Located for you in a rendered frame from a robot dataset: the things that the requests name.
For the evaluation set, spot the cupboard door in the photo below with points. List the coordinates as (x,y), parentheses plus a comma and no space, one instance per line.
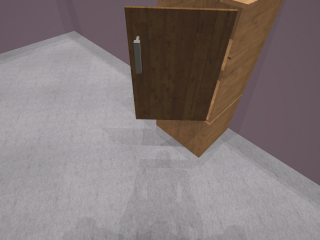
(182,52)

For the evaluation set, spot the handle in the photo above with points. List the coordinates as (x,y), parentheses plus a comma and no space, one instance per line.
(137,55)

